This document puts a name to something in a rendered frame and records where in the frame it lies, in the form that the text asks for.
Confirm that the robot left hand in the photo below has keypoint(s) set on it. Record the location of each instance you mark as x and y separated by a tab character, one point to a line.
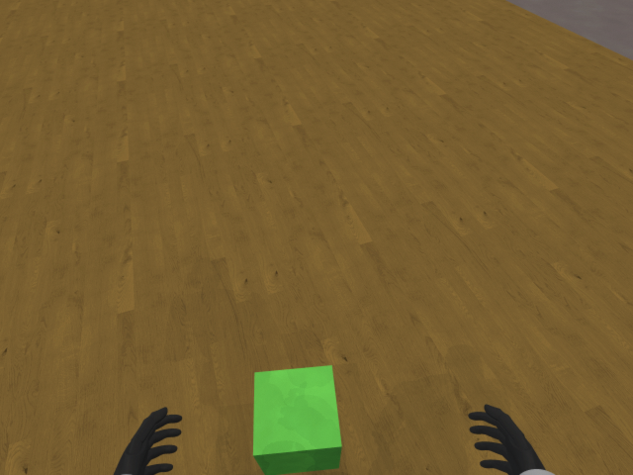
139	452

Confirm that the robot right hand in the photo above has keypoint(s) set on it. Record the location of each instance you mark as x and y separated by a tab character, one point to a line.
515	448

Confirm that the carton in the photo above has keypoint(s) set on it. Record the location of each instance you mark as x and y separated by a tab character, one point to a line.
296	426

